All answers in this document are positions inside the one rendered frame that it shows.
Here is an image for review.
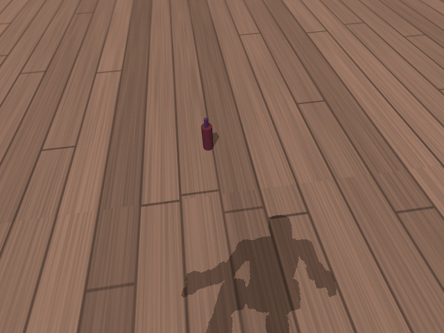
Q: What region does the bottle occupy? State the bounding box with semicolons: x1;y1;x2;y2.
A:
201;118;214;151

